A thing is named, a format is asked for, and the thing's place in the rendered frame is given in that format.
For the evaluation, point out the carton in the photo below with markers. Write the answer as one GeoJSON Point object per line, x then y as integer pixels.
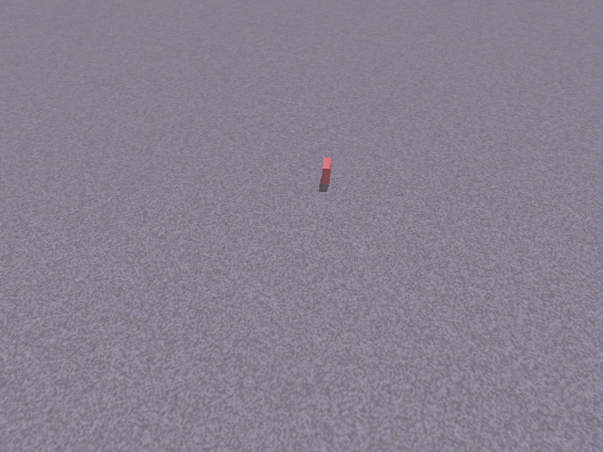
{"type": "Point", "coordinates": [326, 170]}

